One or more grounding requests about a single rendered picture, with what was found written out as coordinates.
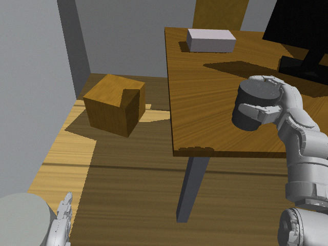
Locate right robot arm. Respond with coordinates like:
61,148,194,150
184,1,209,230
276,108,328,246

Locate left robot hand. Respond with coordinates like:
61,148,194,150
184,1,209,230
45,192,72,246

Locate table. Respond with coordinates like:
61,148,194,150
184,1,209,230
165,27,328,223

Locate right robot hand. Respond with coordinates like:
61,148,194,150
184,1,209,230
238,75,303,125

